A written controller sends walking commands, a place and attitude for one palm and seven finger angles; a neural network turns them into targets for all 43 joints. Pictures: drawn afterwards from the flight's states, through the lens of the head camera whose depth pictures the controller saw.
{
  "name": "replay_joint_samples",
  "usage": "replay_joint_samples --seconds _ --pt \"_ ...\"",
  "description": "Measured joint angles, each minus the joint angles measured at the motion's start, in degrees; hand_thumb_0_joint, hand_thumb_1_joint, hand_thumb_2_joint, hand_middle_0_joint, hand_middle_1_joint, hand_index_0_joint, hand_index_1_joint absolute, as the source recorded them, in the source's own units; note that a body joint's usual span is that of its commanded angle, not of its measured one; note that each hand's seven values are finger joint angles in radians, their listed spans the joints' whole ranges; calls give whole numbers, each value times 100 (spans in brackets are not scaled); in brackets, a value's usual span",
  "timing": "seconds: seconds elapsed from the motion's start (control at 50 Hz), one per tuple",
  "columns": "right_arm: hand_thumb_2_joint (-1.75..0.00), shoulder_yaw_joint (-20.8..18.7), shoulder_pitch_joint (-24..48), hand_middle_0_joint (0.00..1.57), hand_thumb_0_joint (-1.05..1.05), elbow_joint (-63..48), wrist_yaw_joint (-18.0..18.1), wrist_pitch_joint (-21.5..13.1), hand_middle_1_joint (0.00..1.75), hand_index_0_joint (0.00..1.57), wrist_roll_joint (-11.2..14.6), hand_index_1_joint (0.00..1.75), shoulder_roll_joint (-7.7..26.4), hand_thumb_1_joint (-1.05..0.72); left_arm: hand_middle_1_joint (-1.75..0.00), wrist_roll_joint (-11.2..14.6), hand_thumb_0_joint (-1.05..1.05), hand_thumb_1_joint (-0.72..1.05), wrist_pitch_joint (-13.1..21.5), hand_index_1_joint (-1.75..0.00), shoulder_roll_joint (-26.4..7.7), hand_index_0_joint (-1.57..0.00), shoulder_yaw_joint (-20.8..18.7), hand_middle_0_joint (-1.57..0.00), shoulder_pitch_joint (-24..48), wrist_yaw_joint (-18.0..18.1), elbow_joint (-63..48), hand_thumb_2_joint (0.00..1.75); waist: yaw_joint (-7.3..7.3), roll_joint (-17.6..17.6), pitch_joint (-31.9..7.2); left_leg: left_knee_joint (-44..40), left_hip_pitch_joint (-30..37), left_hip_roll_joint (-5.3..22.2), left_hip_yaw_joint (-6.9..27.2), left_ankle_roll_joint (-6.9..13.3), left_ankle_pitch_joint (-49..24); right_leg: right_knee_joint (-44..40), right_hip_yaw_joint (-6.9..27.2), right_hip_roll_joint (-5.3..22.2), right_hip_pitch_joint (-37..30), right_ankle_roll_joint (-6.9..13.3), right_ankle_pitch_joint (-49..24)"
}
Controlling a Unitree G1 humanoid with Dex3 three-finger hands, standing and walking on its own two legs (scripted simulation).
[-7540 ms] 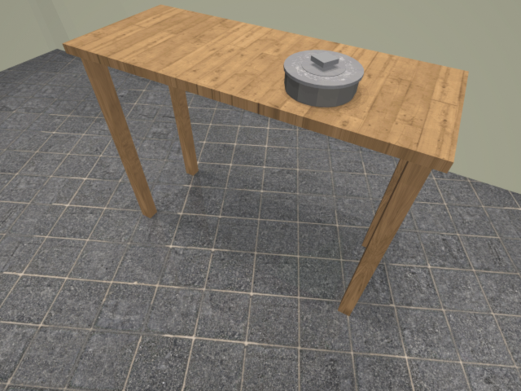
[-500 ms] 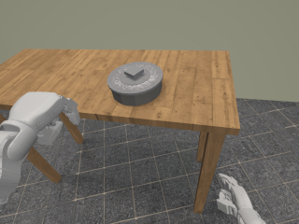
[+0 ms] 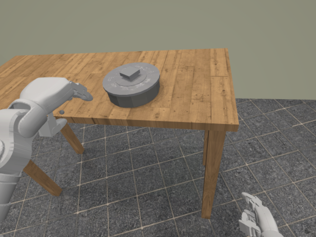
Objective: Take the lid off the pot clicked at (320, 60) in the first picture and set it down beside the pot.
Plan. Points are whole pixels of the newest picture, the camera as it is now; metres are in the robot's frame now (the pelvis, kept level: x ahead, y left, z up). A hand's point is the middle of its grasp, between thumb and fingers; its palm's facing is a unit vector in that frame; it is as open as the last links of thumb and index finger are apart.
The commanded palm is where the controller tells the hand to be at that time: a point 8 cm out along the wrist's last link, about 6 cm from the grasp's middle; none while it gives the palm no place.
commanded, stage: move the open hand above the knob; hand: left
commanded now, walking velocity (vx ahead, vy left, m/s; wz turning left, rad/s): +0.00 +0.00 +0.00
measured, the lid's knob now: (129, 72) +0.57 +0.16 +0.15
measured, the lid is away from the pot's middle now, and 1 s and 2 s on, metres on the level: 0.00 0.00 0.00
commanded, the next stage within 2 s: none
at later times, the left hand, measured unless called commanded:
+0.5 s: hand (83, 92) +0.38 +0.22 +0.22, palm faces -0.14 +0.03 -0.99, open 10.0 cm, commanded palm +0.36 +0.22 +0.28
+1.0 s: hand (103, 76) +0.45 +0.19 +0.22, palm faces -0.20 +0.01 -0.98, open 10.0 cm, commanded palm +0.44 +0.19 +0.28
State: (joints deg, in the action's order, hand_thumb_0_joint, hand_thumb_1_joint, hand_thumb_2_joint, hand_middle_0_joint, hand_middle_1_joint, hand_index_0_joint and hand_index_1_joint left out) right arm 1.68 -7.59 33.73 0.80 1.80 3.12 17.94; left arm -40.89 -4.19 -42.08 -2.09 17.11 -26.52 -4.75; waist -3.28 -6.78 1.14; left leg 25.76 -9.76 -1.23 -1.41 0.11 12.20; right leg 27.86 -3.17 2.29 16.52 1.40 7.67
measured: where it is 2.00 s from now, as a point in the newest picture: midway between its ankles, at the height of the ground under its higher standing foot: outside the picture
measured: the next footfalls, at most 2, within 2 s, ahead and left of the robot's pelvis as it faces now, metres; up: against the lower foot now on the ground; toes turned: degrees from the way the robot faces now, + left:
none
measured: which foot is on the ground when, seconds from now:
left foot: down 0.00-1.00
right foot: down 0.00-1.00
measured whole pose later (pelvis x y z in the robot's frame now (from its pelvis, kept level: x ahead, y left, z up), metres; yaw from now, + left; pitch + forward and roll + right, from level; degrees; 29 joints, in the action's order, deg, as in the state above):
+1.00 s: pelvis +0.03 +0.02 +0.00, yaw +1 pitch +1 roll +2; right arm 2.3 -7.8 36.3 -0.1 7.1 4.1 16.6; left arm -47.9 -12.5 -31.1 16.0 52.5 -29.3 27.5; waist -0.2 -4.3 -0.8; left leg 24.9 -12.1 -2.9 -1.3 1.7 13.7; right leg 28.3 -2.9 3.9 19.2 0.0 9.9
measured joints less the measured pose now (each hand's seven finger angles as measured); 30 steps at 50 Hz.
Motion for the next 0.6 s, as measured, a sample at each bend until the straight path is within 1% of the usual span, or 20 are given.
replay_joint_samples --seconds 0.1,0.16,0.26,0.3,0.36,0.46,0.6 --pt "-90 12 52 20 1 -6 -1 21 30 20 25 30 -11 -90 -9 -82 0 -39 -122 -9 67 -90 120 -89 346 -38 338 171 -7 10 -22 59 -45 8 24 -14 16 53 -23 -4 34 17 19" --pt "-90 23 68 20 1 25 20 21 30 20 34 30 -15 -90 -9 -162 0 -39 -176 -9 179 -89 335 -89 629 -45 555 171 -23 29 -21 69 -54 -8 55 -10 12 75 -50 16 36 17 35" --pt "-90 62 104 20 1 86 49 37 30 20 24 30 -53 -90 -9 -314 0 -38 -204 -9 254 -89 599 -89 1077 -79 968 170 10 66 -32 68 -79 -21 80 -12 6 86 -72 31 56 21 44" --pt "-90 71 105 20 1 102 45 58 30 20 35 30 -64 -90 -9 -350 0 -38 -243 -9 295 -89 662 -89 1251 -93 1172 170 34 66 -47 70 -97 -21 84 -10 8 76 -75 30 67 20 42" --pt "-90 77 76 20 1 124 45 94 30 20 47 30 -78 -90 -9 -422 0 -38 -320 -9 386 -89 863 -89 1588 -135 1480 170 56 94 -39 41 -104 -43 93 -1 -3 77 -81 53 82 11 49" --pt "-90 98 40 20 1 185 46 164 30 20 40 30 -93 -90 -9 -526 0 -38 -348 -9 490 -89 1068 -89 2027 -179 1918 169 133 126 -47 16 -144 -66 80 19 2 81 -63 73 138 -8 66" --pt "-90 58 -58 20 1 220 -15 305 30 20 53 30 -65 -90 -9 -597 0 -38 -510 -9 629 -89 1218 -88 2499 -258 2336 169 233 146 -68 -19 -180 -92 42 56 35 74 -19 92 199 -43 100"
